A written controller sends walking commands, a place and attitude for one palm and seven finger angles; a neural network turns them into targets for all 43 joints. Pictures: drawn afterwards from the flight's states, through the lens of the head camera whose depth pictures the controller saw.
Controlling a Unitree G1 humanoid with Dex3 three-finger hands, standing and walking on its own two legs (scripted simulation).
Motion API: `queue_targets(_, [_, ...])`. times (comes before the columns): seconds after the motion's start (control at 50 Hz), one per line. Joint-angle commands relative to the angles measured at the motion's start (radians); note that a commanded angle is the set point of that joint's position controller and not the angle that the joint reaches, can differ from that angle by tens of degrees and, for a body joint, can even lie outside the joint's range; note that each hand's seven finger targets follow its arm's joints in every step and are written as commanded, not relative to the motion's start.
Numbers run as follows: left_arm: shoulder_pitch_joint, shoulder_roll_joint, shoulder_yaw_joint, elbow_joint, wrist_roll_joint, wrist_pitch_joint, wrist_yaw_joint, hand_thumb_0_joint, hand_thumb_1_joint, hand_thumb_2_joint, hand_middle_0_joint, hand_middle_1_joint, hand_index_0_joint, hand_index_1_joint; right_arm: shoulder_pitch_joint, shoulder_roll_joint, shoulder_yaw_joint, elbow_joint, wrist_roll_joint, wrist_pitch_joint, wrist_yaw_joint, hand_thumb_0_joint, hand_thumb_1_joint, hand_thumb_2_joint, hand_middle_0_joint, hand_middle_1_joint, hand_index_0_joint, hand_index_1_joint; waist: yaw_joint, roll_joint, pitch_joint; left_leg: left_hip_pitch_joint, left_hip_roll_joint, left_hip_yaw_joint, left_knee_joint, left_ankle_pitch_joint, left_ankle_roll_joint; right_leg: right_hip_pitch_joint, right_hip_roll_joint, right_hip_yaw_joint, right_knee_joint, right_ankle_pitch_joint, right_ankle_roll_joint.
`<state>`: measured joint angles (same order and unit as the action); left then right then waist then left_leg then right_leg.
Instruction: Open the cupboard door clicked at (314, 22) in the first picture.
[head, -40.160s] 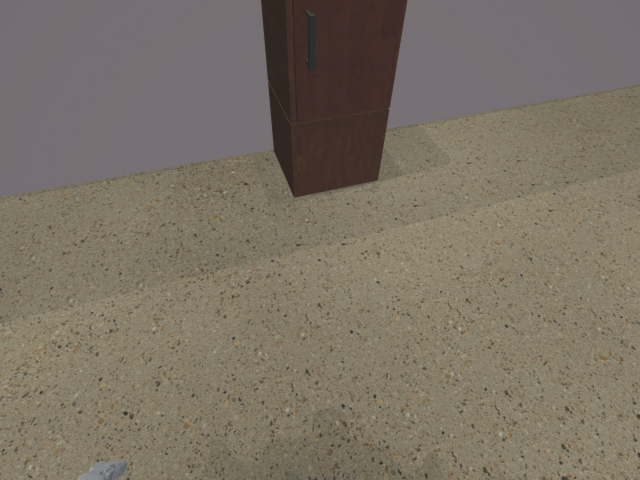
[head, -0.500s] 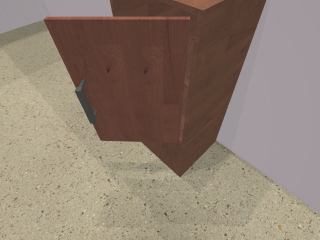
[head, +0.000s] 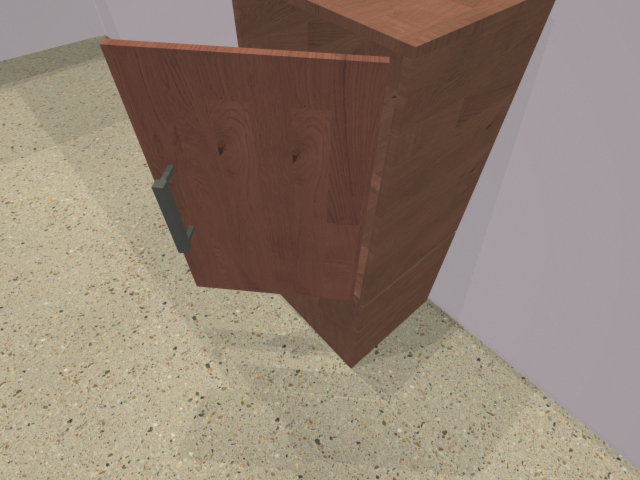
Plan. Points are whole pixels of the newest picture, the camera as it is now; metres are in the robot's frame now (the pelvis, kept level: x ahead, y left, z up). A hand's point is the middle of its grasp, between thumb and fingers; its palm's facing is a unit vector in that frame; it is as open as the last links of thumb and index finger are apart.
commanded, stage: come to a stop and stand still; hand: left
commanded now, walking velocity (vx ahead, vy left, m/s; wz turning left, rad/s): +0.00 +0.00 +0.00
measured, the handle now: (177, 211) +0.56 +0.30 -0.05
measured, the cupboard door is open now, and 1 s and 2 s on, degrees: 43 43 43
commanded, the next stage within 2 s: look again from close up in 0.22 s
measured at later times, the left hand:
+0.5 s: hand out of the picture +0.00 +0.19 -0.18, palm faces -0.01 -0.98 -0.20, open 7.3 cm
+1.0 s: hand out of the picture -0.07 +0.23 -0.19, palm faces +0.01 -0.98 -0.18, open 7.4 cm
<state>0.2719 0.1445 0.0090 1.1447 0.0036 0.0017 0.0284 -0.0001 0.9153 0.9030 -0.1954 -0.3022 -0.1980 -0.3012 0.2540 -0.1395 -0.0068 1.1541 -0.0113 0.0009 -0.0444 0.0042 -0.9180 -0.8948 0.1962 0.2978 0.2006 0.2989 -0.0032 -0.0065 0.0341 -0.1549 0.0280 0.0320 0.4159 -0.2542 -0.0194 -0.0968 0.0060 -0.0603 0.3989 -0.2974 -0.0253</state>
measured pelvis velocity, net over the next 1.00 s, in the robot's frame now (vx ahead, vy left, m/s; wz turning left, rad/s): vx -0.05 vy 0.06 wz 0.00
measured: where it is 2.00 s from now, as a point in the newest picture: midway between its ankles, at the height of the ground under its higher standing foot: outside the picture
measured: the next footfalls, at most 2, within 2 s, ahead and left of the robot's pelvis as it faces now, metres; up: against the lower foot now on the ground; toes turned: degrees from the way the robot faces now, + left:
right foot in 1.58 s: +0.03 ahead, -0.04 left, +0.00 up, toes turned +0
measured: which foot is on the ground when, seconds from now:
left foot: down 0.00-1.00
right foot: down 0.00-1.00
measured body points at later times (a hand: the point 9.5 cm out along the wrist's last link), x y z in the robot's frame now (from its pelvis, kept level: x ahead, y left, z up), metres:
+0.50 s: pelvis +0.00 +0.02 -0.01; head +0.02 +0.02 +0.44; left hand +0.00 +0.24 -0.17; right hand +0.02 -0.22 -0.16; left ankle -0.02 +0.13 -0.74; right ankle -0.05 -0.10 -0.74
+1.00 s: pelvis -0.05 +0.06 -0.01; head -0.05 +0.07 +0.44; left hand -0.07 +0.28 -0.17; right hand -0.05 -0.17 -0.15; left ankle -0.02 +0.13 -0.74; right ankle -0.05 -0.10 -0.74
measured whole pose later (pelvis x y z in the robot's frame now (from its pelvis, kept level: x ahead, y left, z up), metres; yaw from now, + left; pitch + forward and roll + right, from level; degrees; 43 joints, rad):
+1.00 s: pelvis -0.05 +0.06 -0.01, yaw +0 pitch -1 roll -1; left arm 0.36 0.18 -0.01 1.07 0.03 0.01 0.03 0.00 0.91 0.90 -0.19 -0.30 -0.20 -0.30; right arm 0.32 -0.15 0.00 1.06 -0.01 0.00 -0.01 0.00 -0.91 -0.89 0.20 0.30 0.20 0.30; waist 0.00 -0.03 0.01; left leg -0.24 -0.04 0.06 0.49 -0.23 0.07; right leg -0.19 -0.06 -0.04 0.48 -0.27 0.03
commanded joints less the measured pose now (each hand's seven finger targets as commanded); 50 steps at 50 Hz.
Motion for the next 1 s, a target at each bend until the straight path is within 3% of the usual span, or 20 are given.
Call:
queue_targets(0.0, [0.048,0.093,0.011,-0.025,-0.002,-0.020,0.004,0.000,0.900,0.900,-0.200,-0.300,-0.200,-0.300,0.066,-0.097,-0.012,-0.012,-0.004,-0.008,-0.005,0.000,-0.900,-0.900,0.200,0.300,0.200,0.300,-0.003,-0.016,0.013,0.022,0.074,-0.056,-0.044,0.227,0.023,-0.046,-0.124,0.096,-0.074,0.295,-0.008])
queue_targets(0.28, [0.074,0.089,0.010,-0.015,-0.001,-0.020,0.007,0.000,0.900,0.900,-0.200,-0.300,-0.200,-0.300,0.076,-0.094,-0.006,-0.010,-0.004,-0.013,-0.010,0.000,-0.900,-0.900,0.200,0.300,0.200,0.300,0.003,0.009,0.024,0.031,0.073,-0.053,-0.043,0.282,0.024,-0.022,-0.126,0.086,-0.067,0.354,-0.009])
queue_targets(0.3, [0.155,0.111,0.008,-0.006,0.023,-0.059,0.053,0.000,0.900,0.900,-0.200,-0.300,-0.200,-0.300,-0.031,-0.119,-0.008,-0.094,0.011,-0.033,0.012,0.000,-0.900,-0.900,0.200,0.300,0.200,0.300,0.040,0.017,0.067,-0.073,0.063,0.004,0.199,0.301,0.009,-0.086,-0.175,0.156,-0.045,0.795,0.039])
queue_targets(0.32, [0.160,0.168,0.018,-0.027,0.022,-0.073,0.052,0.000,0.900,0.900,-0.200,-0.300,-0.200,-0.300,-0.042,-0.087,0.000,-0.145,0.007,-0.028,0.019,0.000,-0.900,-0.900,0.200,0.300,0.200,0.300,0.008,-0.026,0.064,-0.142,0.022,0.022,0.207,0.143,0.014,0.000,-0.212,0.137,0.017,1.150,0.030])
queue_targets(0.34, [0.162,0.154,0.015,-0.053,0.017,-0.074,0.048,0.000,0.900,0.900,-0.200,-0.300,-0.200,-0.300,0.055,-0.052,-0.004,-0.145,0.002,-0.036,0.016,0.000,-0.900,-0.900,0.200,0.300,0.200,0.300,-0.021,-0.121,-0.076,-0.127,0.005,0.024,0.146,0.025,0.035,0.096,-0.218,0.126,0.109,1.287,-0.002])
queue_targets(0.36, [0.140,0.137,0.007,-0.069,0.010,-0.073,0.045,0.000,0.900,0.900,-0.200,-0.300,-0.200,-0.300,0.093,-0.069,-0.011,-0.138,0.001,-0.041,0.012,0.000,-0.900,-0.900,0.200,0.300,0.200,0.300,-0.030,-0.159,-0.189,-0.086,-0.007,0.022,0.107,0.092,0.044,0.173,-0.195,0.088,0.179,1.301,-0.011])
queue_targets(0.4, [0.145,0.129,0.008,-0.094,0.006,-0.062,0.041,0.000,0.900,0.900,-0.200,-0.300,-0.200,-0.300,0.100,-0.104,-0.020,-0.134,0.005,-0.040,0.005,0.000,-0.900,-0.900,0.200,0.300,0.200,0.300,-0.017,-0.090,-0.193,-0.023,0.031,0.003,0.114,0.308,0.054,0.104,-0.167,0.083,0.195,1.056,-0.007])
queue_targets(0.42, [0.130,0.122,0.007,-0.104,0.008,-0.050,0.039,0.000,0.900,0.900,-0.200,-0.300,-0.200,-0.300,0.102,-0.108,-0.020,-0.132,0.001,-0.039,0.002,0.000,-0.900,-0.900,0.200,0.300,0.200,0.300,-0.012,0.014,-0.142,-0.003,0.055,-0.003,0.126,0.419,0.056,0.034,-0.148,0.079,0.180,0.861,-0.011])
queue_targets(0.44, [0.125,0.117,0.008,-0.110,0.009,-0.041,0.036,0.000,0.900,0.900,-0.200,-0.300,-0.200,-0.300,0.087,-0.112,-0.019,-0.138,0.001,-0.032,0.000,0.000,-0.900,-0.900,0.200,0.300,0.200,0.300,-0.003,0.030,-0.082,-0.021,0.076,-0.025,0.124,0.440,0.055,-0.024,-0.135,0.077,0.139,0.644,-0.013])
queue_targets(0.46, [0.119,0.106,0.008,-0.113,0.010,-0.034,0.034,0.000,0.900,0.900,-0.200,-0.300,-0.200,-0.300,0.074,-0.116,-0.018,-0.147,-0.001,-0.028,0.001,0.000,-0.900,-0.900,0.200,0.300,0.200,0.300,-0.001,0.030,-0.036,-0.034,0.087,-0.041,0.108,0.409,0.054,-0.064,-0.121,0.078,0.107,0.486,-0.016])
queue_targets(0.5, [0.107,0.103,0.002,-0.115,0.012,-0.026,0.028,0.000,0.900,0.900,-0.200,-0.300,-0.200,-0.300,0.063,-0.110,-0.012,-0.155,-0.001,-0.026,0.004,0.000,-0.900,-0.900,0.200,0.300,0.200,0.300,0.002,0.053,0.015,-0.065,0.080,-0.066,0.066,0.327,0.058,-0.095,-0.107,0.091,0.071,0.311,-0.020])
queue_targets(0.52, [0.114,0.106,0.001,-0.113,0.016,-0.025,0.026,0.000,0.900,0.900,-0.200,-0.300,-0.200,-0.300,0.061,-0.109,-0.010,-0.153,-0.002,-0.031,0.008,0.000,-0.900,-0.900,0.200,0.300,0.200,0.300,0.007,0.063,0.002,-0.056,0.078,-0.069,0.065,0.380,0.064,-0.078,-0.102,0.086,0.071,0.308,-0.014])
queue_targets(0.54, [0.113,0.110,0.001,-0.113,0.014,-0.022,0.025,0.000,0.900,0.900,-0.200,-0.300,-0.200,-0.300,0.061,-0.120,-0.010,-0.154,-0.002,-0.030,0.009,0.000,-0.900,-0.900,0.200,0.300,0.200,0.300,0.005,0.013,-0.022,-0.050,0.081,-0.077,0.064,0.356,0.067,-0.070,-0.096,0.078,0.074,0.267,-0.010])
queue_targets(0.6, [0.082,0.106,-0.004,-0.124,0.011,-0.011,0.017,0.000,0.900,0.900,-0.200,-0.300,-0.200,-0.300,0.039,-0.133,-0.013,-0.155,-0.002,-0.025,0.013,0.000,-0.900,-0.900,0.200,0.300,0.200,0.300,0.006,-0.006,0.049,-0.112,0.077,-0.102,-0.010,0.106,0.072,-0.114,-0.088,0.083,0.030,0.059,-0.001])
queue_targets(0.64, [0.083,0.111,-0.003,-0.129,0.014,-0.009,0.014,0.000,0.900,0.900,-0.200,-0.300,-0.200,-0.300,0.033,-0.137,-0.012,-0.156,-0.004,-0.027,0.017,0.000,-0.900,-0.900,0.200,0.300,0.200,0.300,0.010,0.029,0.080,-0.143,0.075,-0.115,-0.050,0.036,0.074,-0.120,-0.085,0.082,0.021,0.032,-0.001])
queue_targets(0.7, [0.086,0.114,-0.005,-0.130,0.015,-0.005,0.010,0.000,0.900,0.900,-0.200,-0.300,-0.200,-0.300,0.041,-0.152,-0.014,-0.159,-0.005,-0.026,0.020,0.000,-0.900,-0.900,0.200,0.300,0.200,0.300,0.010,0.039,0.091,-0.177,0.079,-0.142,-0.114,-0.115,0.075,-0.120,-0.081,0.072,0.023,-0.002,0.002])
queue_targets(0.76, [0.100,0.114,-0.006,-0.131,0.017,-0.005,0.008,0.000,0.900,0.900,-0.200,-0.300,-0.200,-0.300,0.041,-0.161,-0.016,-0.159,-0.004,-0.026,0.023,0.000,-0.900,-0.900,0.200,0.300,0.200,0.300,0.013,0.031,0.080,-0.190,0.082,-0.156,-0.144,-0.177,0.078,-0.105,-0.083,0.065,0.019,0.002,0.005])
queue_targets(0.88, [0.134,0.106,-0.009,-0.115,0.018,-0.011,0.006,0.000,0.900,0.900,-0.200,-0.300,-0.200,-0.300,0.064,-0.158,-0.015,-0.140,-0.003,-0.025,0.025,0.000,-0.900,-0.900,0.200,0.300,0.200,0.300,0.015,0.041,0.045,-0.173,0.077,-0.150,-0.151,-0.199,0.077,-0.100,-0.094,0.062,0.007,-0.005,0.005])
queue_targets(0.92, [0.148,0.108,-0.004,-0.112,0.023,-0.010,0.005,0.000,0.900,0.900,-0.200,-0.300,-0.200,-0.300,0.075,-0.151,-0.015,-0.137,-0.003,-0.017,0.026,0.000,-0.900,-0.900,0.200,0.300,0.200,0.300,0.019,0.017,0.055,-0.191,0.064,-0.136,-0.129,-0.231,0.080,-0.100,-0.098,0.064,0.006,-0.065,-0.001])
queue_targets(0.98, [0.167,0.122,0.007,-0.110,0.023,-0.010,0.006,0.000,0.900,0.900,-0.200,-0.300,-0.200,-0.300,0.081,-0.145,-0.016,-0.142,-0.006,-0.007,0.030,0.000,-0.900,-0.900,0.200,0.300,0.200,0.300,0.020,-0.011,0.072,-0.216,0.030,-0.108,-0.056,-0.243,0.075,-0.141,-0.133,0.120,-0.019,-0.194,-0.025])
